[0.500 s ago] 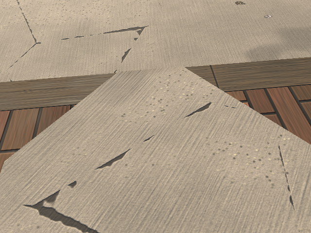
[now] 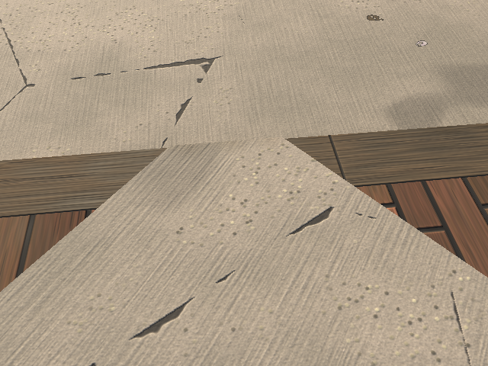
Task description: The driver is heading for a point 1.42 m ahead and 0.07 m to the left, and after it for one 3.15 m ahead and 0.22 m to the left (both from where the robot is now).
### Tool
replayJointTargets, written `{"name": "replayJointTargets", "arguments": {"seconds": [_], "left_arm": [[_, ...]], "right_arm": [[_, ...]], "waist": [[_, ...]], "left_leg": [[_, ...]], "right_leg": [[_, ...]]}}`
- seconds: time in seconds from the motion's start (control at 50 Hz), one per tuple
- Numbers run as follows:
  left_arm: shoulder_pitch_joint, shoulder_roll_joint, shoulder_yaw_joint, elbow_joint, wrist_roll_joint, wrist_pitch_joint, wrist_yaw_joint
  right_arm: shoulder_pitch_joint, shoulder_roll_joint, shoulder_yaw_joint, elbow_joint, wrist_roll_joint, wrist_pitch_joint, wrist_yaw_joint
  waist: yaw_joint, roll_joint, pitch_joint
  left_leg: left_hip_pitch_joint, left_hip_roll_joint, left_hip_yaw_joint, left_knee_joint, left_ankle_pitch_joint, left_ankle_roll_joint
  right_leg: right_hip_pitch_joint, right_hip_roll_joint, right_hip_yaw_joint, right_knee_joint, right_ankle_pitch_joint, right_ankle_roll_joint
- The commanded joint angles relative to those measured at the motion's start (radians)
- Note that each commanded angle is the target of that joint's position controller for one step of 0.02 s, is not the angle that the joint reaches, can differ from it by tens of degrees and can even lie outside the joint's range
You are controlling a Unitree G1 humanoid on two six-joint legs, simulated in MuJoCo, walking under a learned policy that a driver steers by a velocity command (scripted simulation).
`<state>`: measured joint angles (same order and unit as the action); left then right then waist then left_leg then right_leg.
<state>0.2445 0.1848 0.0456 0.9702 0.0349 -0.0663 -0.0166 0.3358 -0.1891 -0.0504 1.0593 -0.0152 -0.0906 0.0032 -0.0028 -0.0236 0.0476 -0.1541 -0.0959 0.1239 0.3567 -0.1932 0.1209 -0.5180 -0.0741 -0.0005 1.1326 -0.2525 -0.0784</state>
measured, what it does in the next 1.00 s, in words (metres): walks ahead: right foot, then left foot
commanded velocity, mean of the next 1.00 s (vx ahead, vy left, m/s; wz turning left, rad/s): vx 0.23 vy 0.00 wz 0.00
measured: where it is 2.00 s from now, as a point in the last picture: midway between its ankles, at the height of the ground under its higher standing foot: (261, 273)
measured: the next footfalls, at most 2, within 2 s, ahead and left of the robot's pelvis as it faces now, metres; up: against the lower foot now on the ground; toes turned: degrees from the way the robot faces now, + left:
right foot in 0.30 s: +0.33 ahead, -0.13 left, +0.00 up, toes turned -2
left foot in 0.66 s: +0.27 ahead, +0.09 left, +0.00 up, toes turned +2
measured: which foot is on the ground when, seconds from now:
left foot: down 0.00-0.30, up 0.32-0.64, down 0.66-0.94, up 0.96-1.00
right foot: up 0.00-0.28, down 0.30-1.00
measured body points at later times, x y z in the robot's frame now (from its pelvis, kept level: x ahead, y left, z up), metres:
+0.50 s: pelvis +0.22 -0.05 +0.00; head +0.25 -0.06 +0.45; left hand +0.26 +0.18 -0.15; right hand +0.24 -0.27 -0.17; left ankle +0.17 +0.09 -0.69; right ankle +0.30 -0.10 -0.74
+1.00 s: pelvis +0.30 -0.05 +0.00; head +0.30 -0.07 +0.45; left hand +0.32 +0.19 -0.14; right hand +0.26 -0.29 -0.17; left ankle +0.24 +0.08 -0.72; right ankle +0.29 -0.13 -0.74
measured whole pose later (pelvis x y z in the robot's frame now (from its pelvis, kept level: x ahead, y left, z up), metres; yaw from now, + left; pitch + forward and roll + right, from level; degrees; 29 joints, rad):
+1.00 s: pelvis +0.30 -0.05 +0.00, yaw +1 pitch +0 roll +0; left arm 0.32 0.18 0.06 1.01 0.02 -0.08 0.00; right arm 0.40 -0.18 -0.06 1.10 -0.02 -0.04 -0.01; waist 0.01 0.03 -0.01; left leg -0.22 0.03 0.01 0.68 -0.42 0.06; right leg -0.20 0.04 -0.09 0.47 -0.27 -0.08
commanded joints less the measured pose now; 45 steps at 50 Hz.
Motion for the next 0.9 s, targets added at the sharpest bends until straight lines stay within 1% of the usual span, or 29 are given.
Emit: {"name": "replayJointTargets", "arguments": {"seconds": [0.02,0.08,0.1,0.14,0.18,0.22,0.24,0.26,0.28,0.3,0.32,0.34,0.36,0.38,0.4,0.44,0.48,0.52,0.58,0.64,0.66,0.68,0.7,0.72,0.76,0.78,0.82,0.88,0.9], "left_arm": [[0.038,0.038,0.009,-0.034,0.003,0.021,-0.011],[-0.118,0.036,0.006,-0.088,-0.006,0.020,-0.017],[-0.151,0.026,0.002,-0.098,-0.010,0.018,-0.018],[-0.186,0.004,-0.008,-0.103,-0.016,0.013,-0.014],[-0.201,0.004,-0.011,-0.101,-0.018,0.008,-0.006],[-0.174,0.025,-0.006,-0.092,-0.016,-0.001,0.004],[-0.120,0.044,0.001,-0.073,-0.012,-0.007,0.010],[-0.025,0.065,0.010,-0.038,-0.007,-0.016,0.017],[0.081,0.079,0.018,-0.001,0.004,-0.032,0.022],[0.198,0.145,0.032,0.029,0.025,-0.045,0.029],[0.234,0.198,0.041,0.031,0.027,-0.040,0.023],[0.205,0.167,0.036,0.014,-0.030,-0.025,0.014],[0.101,0.122,0.023,-0.003,-0.039,-0.016,0.017],[0.026,0.066,0.004,-0.009,-0.033,-0.013,0.022],[0.007,0.035,-0.008,-0.003,-0.029,-0.014,0.031],[0.004,0.020,-0.021,0.015,-0.023,-0.013,0.042],[0.009,0.050,-0.019,0.023,-0.014,-0.018,0.039],[0.020,0.072,-0.018,0.027,-0.009,-0.013,0.037],[0.032,0.086,-0.014,0.035,-0.014,0.012,0.035],[0.023,0.082,-0.012,0.039,-0.029,0.037,0.038],[0.042,0.074,-0.013,0.047,-0.029,0.042,0.039],[0.066,0.080,-0.006,0.052,-0.032,0.048,0.038],[0.082,0.051,-0.008,0.044,-0.044,0.056,0.035],[0.065,0.058,-0.006,0.040,-0.036,0.058,0.030],[0.048,0.020,-0.009,0.028,-0.015,0.053,0.016],[0.043,0.038,-0.001,0.022,-0.005,0.047,0.009],[0.038,0.041,0.005,0.010,0.000,0.029,-0.001],[0.025,0.021,0.005,-0.008,-0.010,0.006,-0.002],[0.058,0.009,0.004,0.002,-0.013,0.001,0.001]], "right_arm": [[0.054,-0.089,-0.005,-0.028,0.003,-0.023,-0.005],[0.107,-0.082,0.002,-0.024,0.005,-0.022,-0.003],[0.121,-0.077,0.006,-0.021,0.006,-0.023,-0.003],[0.161,-0.071,0.013,-0.007,0.007,-0.023,-0.008],[0.198,-0.071,0.018,0.010,0.003,-0.019,-0.014],[0.186,-0.082,0.019,0.013,-0.005,-0.015,-0.021],[0.165,-0.092,0.017,0.010,-0.006,-0.015,-0.026],[0.146,-0.100,0.014,0.008,-0.004,-0.014,-0.031],[0.129,-0.107,0.013,0.008,0.009,-0.011,-0.032],[0.149,-0.082,0.021,-0.011,0.023,-0.014,-0.035],[0.341,0.037,0.043,0.007,0.068,0.000,-0.038],[0.348,-0.037,0.021,0.041,0.057,0.022,-0.045],[0.236,-0.056,0.013,0.014,0.024,0.029,-0.041],[0.148,-0.042,0.013,-0.005,-0.001,0.032,-0.035],[0.112,-0.036,0.009,-0.010,-0.013,0.041,-0.029],[0.158,0.009,0.017,0.016,-0.019,0.070,-0.021],[0.175,0.034,0.025,0.032,-0.011,0.092,-0.026],[0.126,0.020,0.027,0.028,-0.011,0.110,-0.037],[0.066,-0.003,0.029,0.025,-0.007,0.120,-0.040],[0.073,0.007,0.037,0.041,-0.012,0.109,-0.038],[0.076,-0.001,0.041,0.039,-0.017,0.099,-0.038],[0.107,-0.023,0.040,0.040,-0.026,0.086,-0.039],[0.084,-0.062,0.029,0.045,-0.005,0.083,-0.039],[0.090,-0.064,0.024,0.041,0.002,0.077,-0.037],[0.088,-0.102,0.003,0.040,0.004,0.071,-0.039],[0.079,-0.103,-0.002,0.033,0.002,0.068,-0.043],[0.069,-0.103,-0.010,0.024,-0.003,0.058,-0.040],[0.056,-0.101,-0.019,0.021,0.001,0.046,-0.032],[0.045,-0.105,-0.023,0.018,0.004,0.046,-0.029]], "waist": [[0.032,0.056,0.067],[-0.005,0.060,0.083],[-0.012,0.061,0.088],[-0.028,0.074,0.070],[-0.043,0.099,0.043],[-0.026,0.127,0.022],[-0.001,0.138,0.001],[0.040,0.131,-0.034],[0.095,0.100,-0.074],[0.113,0.038,-0.181],[0.042,-0.174,-0.369],[0.054,-0.062,-0.444],[0.037,-0.039,-0.300],[0.019,-0.019,-0.167],[-0.001,-0.017,-0.107],[-0.045,-0.029,-0.098],[-0.063,-0.040,-0.113],[-0.048,-0.064,-0.105],[-0.026,-0.093,-0.073],[-0.039,-0.045,-0.009],[-0.036,-0.017,0.017],[-0.024,-0.002,0.019],[0.008,0.130,0.066],[-0.004,0.174,0.084],[-0.009,0.260,0.116],[-0.002,0.231,0.119],[0.009,0.161,0.090],[0.017,0.158,0.074],[0.035,0.149,0.072]], "left_leg": [[-0.050,0.286,-0.248,-0.269,0.114,0.112],[0.009,0.258,-0.193,-0.269,0.226,0.091],[0.019,0.250,-0.165,-0.250,0.354,0.079],[0.051,0.234,-0.107,-0.184,0.600,0.047],[0.106,0.237,-0.091,-0.120,0.717,0.029],[0.156,0.251,-0.099,-0.045,0.805,0.025],[0.175,0.256,-0.108,0.016,0.867,0.021],[0.194,0.252,-0.115,0.115,0.882,0.011],[0.168,0.224,-0.098,0.263,0.786,-0.010],[0.018,0.186,-0.084,0.470,0.456,-0.034],[-0.213,0.037,-0.045,0.820,-0.432,-0.068],[-0.231,0.044,-0.172,0.899,-0.444,-0.073],[-0.271,0.073,-0.180,0.896,-0.382,-0.081],[-0.283,0.101,-0.179,0.834,-0.319,-0.086],[-0.250,0.124,-0.185,0.765,-0.278,-0.094],[-0.110,0.124,-0.160,0.650,-0.238,-0.107],[-0.059,0.114,-0.135,0.534,-0.239,-0.114],[-0.056,0.114,-0.122,0.421,-0.234,-0.114],[-0.031,0.117,-0.106,0.318,-0.168,-0.108],[0.058,0.123,-0.098,0.141,-0.062,-0.089],[0.068,0.159,-0.142,0.061,-0.038,-0.082],[0.047,0.197,-0.188,0.013,-0.164,-0.066],[-0.093,0.198,-0.241,-0.032,-0.391,-0.037],[-0.156,0.226,-0.306,-0.121,-0.537,-0.016],[-0.145,0.341,-0.466,-0.264,-0.605,0.034],[-0.125,0.376,-0.487,-0.279,-0.563,0.053],[-0.052,0.372,-0.455,-0.259,-0.443,0.063],[-0.057,0.324,-0.362,-0.199,-0.350,0.054],[-0.097,0.303,-0.328,-0.164,-0.342,0.051]], "right_leg": [[-0.086,-0.048,-0.007,-0.094,0.097,0.027],[-0.132,-0.039,-0.043,-0.284,0.209,0.046],[-0.111,-0.023,-0.061,-0.350,0.238,0.048],[-0.042,0.020,-0.103,-0.454,0.284,0.044],[0.006,0.054,-0.119,-0.505,0.298,0.033],[0.059,0.079,-0.107,-0.544,0.251,0.010],[0.114,0.099,-0.102,-0.567,0.215,-0.005],[0.196,0.118,-0.095,-0.626,0.221,-0.020],[0.326,0.100,-0.086,-0.751,0.367,-0.033],[0.561,-0.063,0.036,-0.682,0.767,-0.060],[0.844,-0.388,0.346,-0.587,1.315,-0.257],[0.792,-0.375,0.392,-0.628,1.226,-0.315],[0.639,-0.321,0.319,-0.711,1.012,-0.288],[0.499,-0.265,0.251,-0.776,0.868,-0.240],[0.405,-0.221,0.189,-0.817,0.824,-0.201],[0.277,-0.160,0.094,-0.846,0.774,-0.149],[0.249,-0.136,0.062,-0.854,0.698,-0.135],[0.238,-0.129,0.074,-0.879,0.467,-0.127],[0.182,-0.121,0.118,-0.944,0.008,-0.107],[0.087,-0.106,0.140,-0.963,-0.254,-0.049],[0.074,-0.093,0.141,-0.958,-0.283,-0.014],[0.091,-0.060,0.130,-0.917,-0.302,0.004],[0.127,0.026,0.045,-0.871,-0.287,0.010],[0.169,0.061,-0.002,-0.749,-0.264,0.009],[0.129,0.127,-0.082,-0.513,-0.132,0.023],[0.091,0.105,-0.068,-0.443,-0.114,0.017],[0.046,0.078,-0.044,-0.400,-0.138,0.008],[0.155,0.089,-0.077,-0.546,-0.144,0.001],[0.248,0.104,-0.102,-0.640,-0.104,-0.002]]}}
